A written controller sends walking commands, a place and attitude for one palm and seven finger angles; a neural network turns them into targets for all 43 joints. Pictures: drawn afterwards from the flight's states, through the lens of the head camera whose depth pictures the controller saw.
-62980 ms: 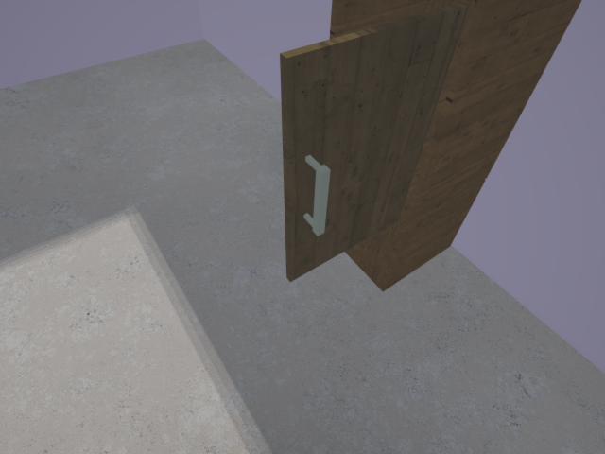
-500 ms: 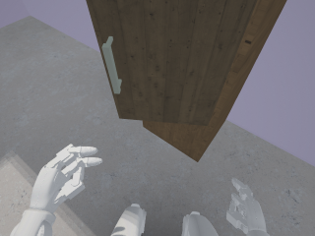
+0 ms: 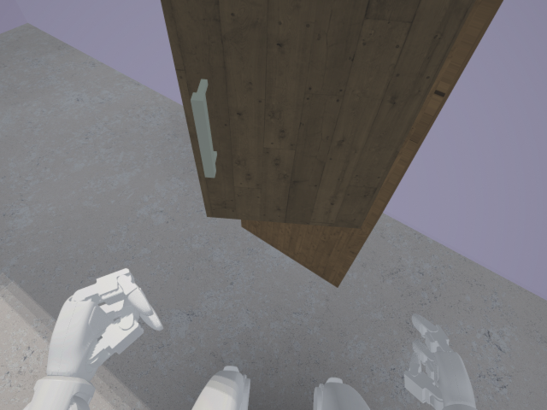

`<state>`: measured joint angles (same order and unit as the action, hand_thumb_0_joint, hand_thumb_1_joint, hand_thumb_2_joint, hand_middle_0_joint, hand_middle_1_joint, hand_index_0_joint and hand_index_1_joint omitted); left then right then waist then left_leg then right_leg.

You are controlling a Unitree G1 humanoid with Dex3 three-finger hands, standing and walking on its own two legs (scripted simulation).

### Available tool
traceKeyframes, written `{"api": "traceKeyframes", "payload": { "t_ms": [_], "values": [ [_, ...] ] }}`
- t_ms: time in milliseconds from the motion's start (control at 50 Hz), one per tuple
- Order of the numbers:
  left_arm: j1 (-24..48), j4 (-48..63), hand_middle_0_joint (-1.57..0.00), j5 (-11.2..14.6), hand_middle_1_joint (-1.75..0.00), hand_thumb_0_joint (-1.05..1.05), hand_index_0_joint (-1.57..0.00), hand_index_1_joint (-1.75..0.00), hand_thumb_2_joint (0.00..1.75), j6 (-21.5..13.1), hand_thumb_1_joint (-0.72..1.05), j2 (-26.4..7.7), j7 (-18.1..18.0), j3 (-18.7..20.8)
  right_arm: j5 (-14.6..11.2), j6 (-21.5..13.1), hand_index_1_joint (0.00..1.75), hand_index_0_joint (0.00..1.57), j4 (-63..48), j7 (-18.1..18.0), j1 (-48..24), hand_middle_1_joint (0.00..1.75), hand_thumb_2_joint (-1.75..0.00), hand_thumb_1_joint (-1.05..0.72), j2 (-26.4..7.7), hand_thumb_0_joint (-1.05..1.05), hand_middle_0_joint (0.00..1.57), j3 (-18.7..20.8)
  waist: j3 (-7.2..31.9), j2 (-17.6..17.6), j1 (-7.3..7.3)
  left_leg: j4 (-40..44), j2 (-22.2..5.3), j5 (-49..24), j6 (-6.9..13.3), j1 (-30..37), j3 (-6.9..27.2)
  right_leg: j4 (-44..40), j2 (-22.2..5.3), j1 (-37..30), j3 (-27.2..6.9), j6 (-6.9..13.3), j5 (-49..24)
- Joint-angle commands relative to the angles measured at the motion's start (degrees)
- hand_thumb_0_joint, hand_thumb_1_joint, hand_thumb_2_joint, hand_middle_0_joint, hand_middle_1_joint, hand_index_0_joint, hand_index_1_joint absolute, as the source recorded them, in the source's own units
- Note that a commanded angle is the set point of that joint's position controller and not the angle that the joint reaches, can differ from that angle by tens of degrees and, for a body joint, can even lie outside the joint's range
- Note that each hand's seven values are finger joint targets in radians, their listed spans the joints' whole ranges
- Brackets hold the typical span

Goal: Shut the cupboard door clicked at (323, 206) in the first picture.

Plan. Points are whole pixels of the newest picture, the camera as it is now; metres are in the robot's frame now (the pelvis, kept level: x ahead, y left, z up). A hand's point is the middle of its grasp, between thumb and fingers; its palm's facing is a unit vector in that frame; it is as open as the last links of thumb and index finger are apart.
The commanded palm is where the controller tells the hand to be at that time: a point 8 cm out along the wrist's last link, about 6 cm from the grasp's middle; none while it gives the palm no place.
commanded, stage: raise the hand and make a fist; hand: left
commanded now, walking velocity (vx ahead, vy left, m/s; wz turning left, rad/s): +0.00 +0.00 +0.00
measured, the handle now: (207, 132) +0.54 +0.16 +0.07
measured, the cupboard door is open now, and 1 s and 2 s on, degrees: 31 31 31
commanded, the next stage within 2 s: bring the fist close to the handle in 0.78 s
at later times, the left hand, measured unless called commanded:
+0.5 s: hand (140, 304) +0.24 +0.19 +0.06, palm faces +0.00 -1.00 -0.02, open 3.1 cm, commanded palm +0.21 +0.24 +0.07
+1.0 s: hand (154, 305) +0.24 +0.17 +0.06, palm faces +0.01 -1.00 -0.04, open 3.1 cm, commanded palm +0.23 +0.22 +0.07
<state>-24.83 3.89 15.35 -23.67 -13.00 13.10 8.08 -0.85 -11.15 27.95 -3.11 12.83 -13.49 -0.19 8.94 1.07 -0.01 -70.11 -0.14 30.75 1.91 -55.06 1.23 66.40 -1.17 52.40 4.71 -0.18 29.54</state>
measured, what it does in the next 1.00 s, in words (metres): stands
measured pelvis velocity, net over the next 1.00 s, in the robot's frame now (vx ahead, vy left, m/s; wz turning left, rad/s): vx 0.01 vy -0.02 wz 0.01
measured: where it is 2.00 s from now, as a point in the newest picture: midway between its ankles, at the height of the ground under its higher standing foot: outside the picture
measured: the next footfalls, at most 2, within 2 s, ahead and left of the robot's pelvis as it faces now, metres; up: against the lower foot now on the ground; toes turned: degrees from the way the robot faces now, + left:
none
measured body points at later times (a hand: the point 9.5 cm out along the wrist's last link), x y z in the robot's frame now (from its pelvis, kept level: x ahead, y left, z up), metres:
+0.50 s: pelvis +0.01 +0.00 +0.01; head +0.07 +0.01 +0.45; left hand +0.23 +0.24 +0.07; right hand +0.18 -0.24 -0.06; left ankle +0.03 +0.09 -0.64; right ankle +0.03 -0.13 -0.64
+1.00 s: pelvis +0.01 -0.02 +0.01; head +0.06 -0.01 +0.45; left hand +0.23 +0.22 +0.07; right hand +0.19 -0.25 -0.07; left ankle +0.03 +0.09 -0.64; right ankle +0.03 -0.13 -0.64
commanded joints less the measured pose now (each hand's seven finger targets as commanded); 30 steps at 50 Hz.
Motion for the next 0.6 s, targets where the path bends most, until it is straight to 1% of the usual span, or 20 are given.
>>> {"api": "traceKeyframes", "payload": {
  "t_ms": [0, 60, 80, 100, 140, 180, 200, 220, 280, 300, 320, 340, 360, 380, 400, 440, 500, 520, 540, 580],
  "values": [
    [2.43, 12.47, -1.24, 0.54, -1.44, 0.00, -1.24, -1.44, 0.90, -1.98, 0.90, -6.53, -0.23, 3.49, 0.22, -2.01, 0.30, 0.20, -9.52, -0.30, -0.49, 0.30, -0.90, -0.90, -7.96, 0.00, 0.20, 2.81, 10.69, 4.49, -0.16, 14.83, -0.03, -11.80, -1.76, 12.18, 4.12, -7.79, 2.97, -6.24, 0.44, 2.35, -7.98],
    [2.43, 12.37, -1.30, 0.41, -1.50, 0.00, -1.30, -1.50, 0.90, -1.07, 0.90, -5.86, -0.16, 2.96, 0.18, -1.43, 0.30, 0.20, -10.09, -0.21, -0.25, 0.30, -0.90, -0.90, -7.87, 0.00, 0.20, 2.64, 10.96, 3.73, 0.14, 15.06, -0.26, -12.69, -2.06, 13.22, 4.18, -8.26, 2.99, -6.25, 0.75, 2.14, -8.73],
    [3.04, 12.60, -1.30, 0.42, -1.50, 0.00, -1.30, -1.50, 0.90, -0.87, 0.90, -5.89, -0.12, 2.83, 0.23, -1.35, 0.30, 0.20, -10.25, -0.16, -0.33, 0.30, -0.90, -0.90, -7.88, 0.00, 0.20, 2.47, 10.65, 4.25, 0.17, 15.15, -0.17, -12.19, -2.11, 13.11, 4.18, -8.40, 2.97, -6.34, 0.73, 2.15, -8.49],
    [3.72, 11.93, -1.30, 0.49, -1.50, 0.00, -1.30, -1.50, 0.90, -0.58, 0.90, -6.63, -0.11, 3.67, 0.33, -1.17, 0.30, 0.20, -10.22, -0.22, -0.12, 0.30, -0.90, -0.90, -7.93, 0.00, 0.20, 2.34, 10.39, 3.48, 0.14, 15.13, -0.06, -12.35, -2.00, 12.49, 4.40, -8.26, 3.16, -6.88, 0.79, 2.30, -8.71],
    [4.07, 12.35, -1.30, 0.59, -1.50, 0.00, -1.30, -1.50, 0.90, -0.52, 0.90, -6.18, 0.21, 3.24, 0.23, -1.06, 0.30, 0.20, -10.45, -0.19, -0.35, 0.30, -0.90, -0.90, -7.89, 0.00, 0.20, 2.31, 10.96, 4.00, 0.15, 15.06, -0.07, -12.17, -2.09, 12.97, 4.07, -8.61, 3.02, -6.87, 0.62, 2.22, -8.63],
    [4.27, 11.70, -1.30, 0.87, -1.50, 0.00, -1.30, -1.50, 0.90, -0.34, 0.90, -6.24, 0.43, 3.52, 0.22, -0.98, 0.30, 0.20, -10.38, -0.15, -0.10, 0.30, -0.90, -0.90, -7.87, 0.00, 0.20, 2.15, 10.94, 3.45, 0.14, 15.03, 0.06, -12.79, -2.11, 12.86, 3.99, -8.83, 3.06, -7.56, 0.58, 2.24, -9.24],
    [4.48, 11.31, -1.30, 0.91, -1.50, 0.00, -1.30, -1.50, 0.90, -0.20, 0.90, -7.04, 0.58, 4.19, 0.27, -0.94, 0.30, 0.20, -10.27, -0.20, -0.01, 0.30, -0.90, -0.90, -7.96, 0.00, 0.20, 2.12, 10.85, 3.21, 0.06, 14.83, 0.05, -13.74, -2.09, 12.70, 4.15, -8.60, 3.32, -7.95, 0.54, 2.41, -9.92],
    [4.89, 12.00, -1.30, 1.02, -1.50, 0.00, -1.30, -1.50, 0.90, -0.21, 0.90, -6.65, 0.73, 3.92, 0.26, -0.96, 0.30, 0.20, -10.39, -0.19, -0.05, 0.30, -0.90, -0.90, -7.87, 0.00, 0.20, 2.14, 11.64, 3.63, 0.00, 14.58, 0.13, -14.11, -1.96, 12.93, 3.64, -8.79, 3.05, -8.27, 0.38, 2.28, -10.38],
    [5.31, 11.66, -1.30, 1.45, -1.50, 0.00, -1.30, -1.50, 0.90, -0.33, 0.90, -6.84, 1.13, 4.19, 0.11, -0.96, 0.30, 0.20, -10.18, -0.21, 0.15, 0.30, -0.90, -0.90, -7.95, 0.00, 0.20, 2.23, 12.00, 2.32, 0.26, 14.43, 0.18, -13.71, -1.88, 12.79, 3.38, -9.36, 3.03, -8.83, 0.08, 2.12, -10.23],
    [5.42, 11.14, -1.30, 1.65, -1.50, 0.00, -1.30, -1.50, 0.90, -0.13, 0.90, -7.51, 1.27, 4.85, 0.21, -0.98, 0.30, 0.20, -10.12, -0.29, 0.07, 0.30, -0.90, -0.90, -7.92, 0.00, 0.20, 2.07, 11.64, 3.09, -0.14, 14.10, 0.38, -14.64, -1.73, 12.17, 3.24, -9.19, 3.19, -9.51, -0.17, 2.35, -11.09],
    [5.65, 11.63, -1.30, 1.60, -1.50, 0.00, -1.30, -1.50, 0.90, -0.10, 0.90, -7.06, 1.40, 4.27, 0.10, -1.02, 0.30, 0.20, -10.19, -0.26, 0.12, 0.30, -0.90, -0.90, -7.88, 0.00, 0.20, 2.13, 11.76, 3.33, 0.07, 14.20, 0.35, -14.73, -1.74, 12.48, 2.92, -9.45, 2.93, -9.63, -0.20, 2.21, -11.27],
    [5.72, 11.02, -1.30, 1.84, -1.50, 0.00, -1.30, -1.50, 0.90, 0.04, 0.90, -7.01, 1.33, 4.53, 0.12, -0.95, 0.30, 0.20, -9.99, -0.29, 0.35, 0.30, -0.90, -0.90, -7.88, 0.00, 0.20, 2.12, 11.59, 2.55, 0.20, 14.31, 0.33, -14.54, -1.75, 12.38, 2.98, -9.66, 2.99, -9.70, -0.13, 2.14, -11.20],
    [5.71, 11.50, -1.30, 1.95, -1.50, 0.00, -1.30, -1.50, 0.90, -0.03, 0.90, -6.86, 1.32, 4.53, 0.07, -1.03, 0.30, 0.20, -9.99, -0.27, 0.16, 0.30, -0.90, -0.90, -7.91, 0.00, 0.20, 2.17, 12.31, 3.44, -0.13, 14.40, 0.35, -14.78, -1.86, 12.59, 2.97, -9.49, 2.91, -10.07, -0.20, 2.20, -11.22],
    [4.88, 10.87, -1.30, 1.93, -1.50, 0.00, -1.30, -1.50, 0.90, -0.01, 0.90, -7.10, 1.21, 4.75, 0.00, -0.99, 0.30, 0.20, -9.90, -0.28, 0.35, 0.30, -0.90, -0.90, -7.93, 0.00, 0.20, 2.29, 12.22, 2.37, -0.02, 14.32, 0.32, -15.09, -1.77, 12.70, 2.86, -9.72, 2.94, -10.19, -0.31, 2.14, -11.66],
    [4.53, 10.51, -1.30, 1.87, -1.50, 0.00, -1.30, -1.50, 0.90, 0.18, 0.90, -7.47, 1.20, 5.07, 0.07, -0.93, 0.30, 0.20, -9.96, -0.29, 0.19, 0.30, -0.90, -0.90, -7.97, 0.00, 0.20, 2.24, 11.84, 3.17, -0.39, 14.31, 0.41, -15.75, -1.72, 12.31, 2.86, -9.56, 3.12, -10.51, -0.36, 2.33, -12.09],
    [4.19, 11.16, -1.30, 1.80, -1.50, 0.00, -1.30, -1.50, 0.90, -0.05, 0.90, -6.90, 0.98, 4.69, -0.03, -0.83, 0.30, 0.20, -9.97, -0.12, 0.23, 0.30, -0.90, -0.90, -7.84, 0.00, 0.20, 2.40, 12.38, 3.26, -0.44, 14.54, 0.39, -16.50, -1.90, 12.85, 2.67, -9.44, 2.86, -10.95, -0.25, 2.22, -12.79],
    [4.20, 10.93, -1.30, 1.74, -1.50, 0.00, -1.30, -1.50, 0.90, -0.35, 0.90, -7.50, 0.50, 5.15, 0.03, -0.70, 0.30, 0.20, -9.94, -0.13, 0.32, 0.30, -0.90, -0.90, -7.90, 0.00, 0.20, 2.45, 11.53, 3.04, -0.40, 14.37, 0.48, -15.93, -1.69, 12.05, 2.52, -9.59, 2.94, -11.00, -0.47, 2.32, -12.34],
    [4.24, 10.96, -1.30, 1.77, -1.50, 0.00, -1.30, -1.50, 0.90, -0.60, 0.90, -7.19, 0.40, 4.90, 0.03, -0.67, 0.30, 0.20, -9.96, -0.07, 0.18, 0.30, -0.90, -0.90, -7.80, 0.00, 0.20, 2.50, 11.78, 2.75, -0.33, 14.37, 0.53, -15.29, -1.65, 12.06, 2.28, -9.89, 2.75, -11.00, -0.65, 2.12, -11.95],
    [4.13, 9.77, -1.30, 1.86, -1.50, 0.00, -1.30, -1.50, 0.90, -0.67, 0.90, -6.81, 0.31, 4.68, -0.03, -0.55, 0.30, 0.20, -9.98, -0.12, 0.26, 0.30, -0.90, -0.90, -7.79, 0.00, 0.20, 2.50, 10.58, 1.21, 0.09, 14.29, 0.52, -13.80, -1.50, 11.26, 2.13, -10.42, 2.79, -10.55, -0.85, 1.95, -10.78],
    [4.54, 9.27, -1.30, 2.05, -1.50, 0.00, -1.30, -1.50, 0.90, -1.10, 0.90, -6.72, 0.51, 4.69, -0.03, -0.51, 0.30, 0.20, -9.92, -0.17, 0.15, 0.30, -0.90, -0.90, -7.85, 0.00, 0.20, 2.57, 10.43, 1.36, 0.15, 13.80, 0.73, -12.89, -1.33, 10.28, 1.68, -10.80, 2.55, -10.89, -1.52, 1.86, -10.12]
  ]
}}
